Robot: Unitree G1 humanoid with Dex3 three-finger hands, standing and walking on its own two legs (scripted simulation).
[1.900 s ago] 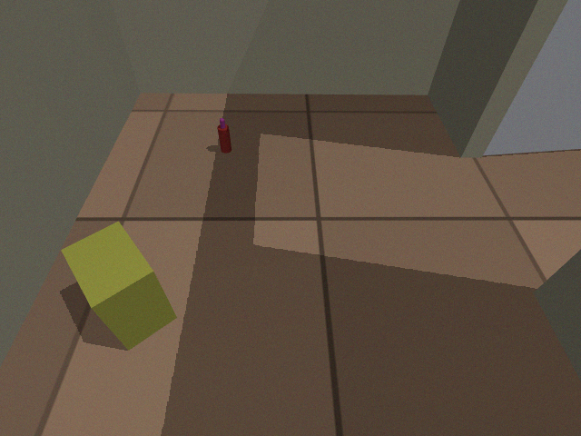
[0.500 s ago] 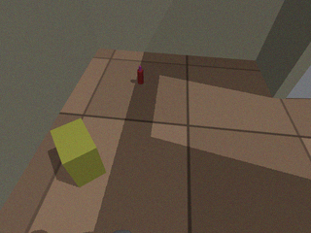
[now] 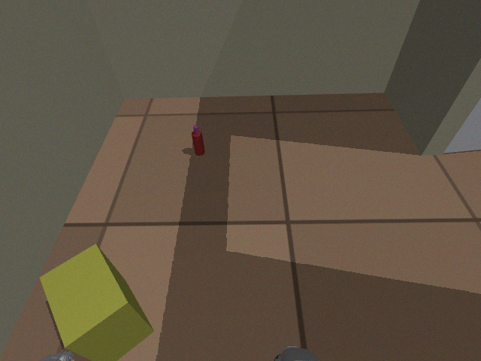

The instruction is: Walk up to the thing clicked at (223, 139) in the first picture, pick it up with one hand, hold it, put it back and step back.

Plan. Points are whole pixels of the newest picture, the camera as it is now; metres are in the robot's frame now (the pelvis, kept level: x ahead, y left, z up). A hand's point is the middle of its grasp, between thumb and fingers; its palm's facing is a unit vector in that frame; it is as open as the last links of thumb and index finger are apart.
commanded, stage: walk up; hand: left
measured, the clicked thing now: (197, 139) +1.38 +0.19 -0.65
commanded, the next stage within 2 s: none
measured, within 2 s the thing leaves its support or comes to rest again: neither
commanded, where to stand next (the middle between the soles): +0.96 -0.01 m, yaw +1 degrees
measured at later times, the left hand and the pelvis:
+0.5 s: hand (95, 319) +0.25 +0.30 -0.15, palm faces +0.00 -0.94 -0.34, open 7.4 cm; pelvis +0.25 +0.02 +0.00, yaw +2 degrees
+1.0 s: hand (138, 186) +0.56 +0.24 -0.10, palm faces -0.02 -0.91 -0.42, open 7.4 cm; pelvis +0.47 -0.03 +0.01, yaw +0 degrees
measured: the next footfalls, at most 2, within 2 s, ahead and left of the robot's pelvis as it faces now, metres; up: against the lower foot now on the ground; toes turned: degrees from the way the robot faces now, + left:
left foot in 0.42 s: +0.37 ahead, +0.14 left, +0.00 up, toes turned +8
right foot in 0.84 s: +0.56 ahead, -0.15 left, +0.00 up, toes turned -6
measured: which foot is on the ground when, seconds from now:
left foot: down 0.00-0.02, up 0.04-0.40, down 0.42-0.88, up 0.90-1.00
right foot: down 0.00-0.44, up 0.46-0.82, down 0.84-1.00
